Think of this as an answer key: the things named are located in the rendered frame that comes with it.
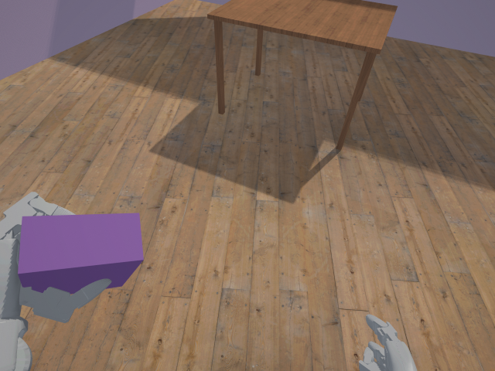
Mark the table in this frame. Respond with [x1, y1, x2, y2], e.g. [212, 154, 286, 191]
[207, 0, 397, 150]

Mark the robot right hand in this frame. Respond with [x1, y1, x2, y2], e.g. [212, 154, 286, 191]
[359, 315, 417, 371]

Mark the robot left hand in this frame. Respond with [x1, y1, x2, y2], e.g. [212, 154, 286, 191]
[0, 192, 112, 323]

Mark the left robot forearm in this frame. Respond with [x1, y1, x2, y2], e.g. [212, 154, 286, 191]
[0, 316, 32, 371]

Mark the sponge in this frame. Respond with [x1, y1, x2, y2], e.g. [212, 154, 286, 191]
[18, 213, 144, 294]

